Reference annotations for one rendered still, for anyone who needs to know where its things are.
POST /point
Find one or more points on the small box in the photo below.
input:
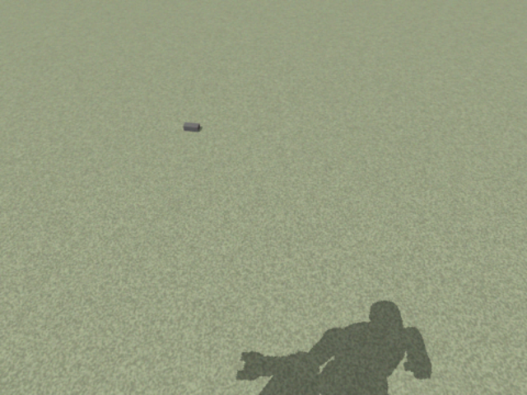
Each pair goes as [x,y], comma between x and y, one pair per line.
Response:
[192,127]

